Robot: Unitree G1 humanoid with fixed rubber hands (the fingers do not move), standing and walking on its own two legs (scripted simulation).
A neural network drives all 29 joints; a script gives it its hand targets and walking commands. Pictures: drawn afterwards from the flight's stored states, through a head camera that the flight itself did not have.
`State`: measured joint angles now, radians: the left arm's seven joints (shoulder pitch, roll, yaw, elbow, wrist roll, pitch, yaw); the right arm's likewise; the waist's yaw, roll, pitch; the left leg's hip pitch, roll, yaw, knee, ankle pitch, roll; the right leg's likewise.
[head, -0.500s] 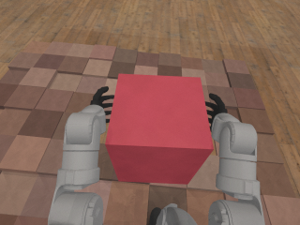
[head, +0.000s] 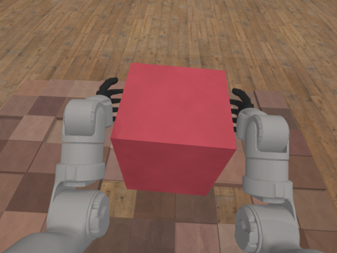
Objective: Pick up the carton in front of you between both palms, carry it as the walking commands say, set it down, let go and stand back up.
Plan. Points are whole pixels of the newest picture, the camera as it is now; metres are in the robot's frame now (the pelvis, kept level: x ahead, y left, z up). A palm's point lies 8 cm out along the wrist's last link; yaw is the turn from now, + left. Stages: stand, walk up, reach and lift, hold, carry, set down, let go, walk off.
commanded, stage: carry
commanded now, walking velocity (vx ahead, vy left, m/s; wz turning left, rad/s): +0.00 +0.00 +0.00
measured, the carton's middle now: (171, 134) +0.37 -0.01 +0.08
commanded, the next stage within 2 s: none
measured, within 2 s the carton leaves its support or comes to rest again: neither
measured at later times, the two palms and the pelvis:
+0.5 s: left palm (118, 91) +0.48 +0.13 +0.12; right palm (232, 92) +0.49 -0.17 +0.12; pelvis +0.11 -0.03 +0.01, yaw -1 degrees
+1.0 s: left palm (122, 84) +0.53 +0.13 +0.10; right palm (228, 83) +0.54 -0.17 +0.10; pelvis +0.18 -0.03 -0.01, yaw +1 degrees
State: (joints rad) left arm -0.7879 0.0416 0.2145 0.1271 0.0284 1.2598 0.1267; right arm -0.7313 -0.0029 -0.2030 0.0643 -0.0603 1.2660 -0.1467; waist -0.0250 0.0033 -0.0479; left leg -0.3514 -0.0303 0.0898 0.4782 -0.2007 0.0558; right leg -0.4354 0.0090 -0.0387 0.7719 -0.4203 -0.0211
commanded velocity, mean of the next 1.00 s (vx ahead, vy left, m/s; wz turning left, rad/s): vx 0.00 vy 0.00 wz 0.00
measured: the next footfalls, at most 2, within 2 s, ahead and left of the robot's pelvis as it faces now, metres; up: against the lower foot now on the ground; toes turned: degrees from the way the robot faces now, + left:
right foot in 0.08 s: +0.10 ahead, -0.10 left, +0.00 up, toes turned -6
right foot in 0.78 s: +0.32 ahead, -0.10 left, +0.01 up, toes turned -2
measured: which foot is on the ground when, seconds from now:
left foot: down 0.00-1.00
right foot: up 0.00-0.06, down 0.08-0.58, up 0.60-0.76, down 0.78-1.00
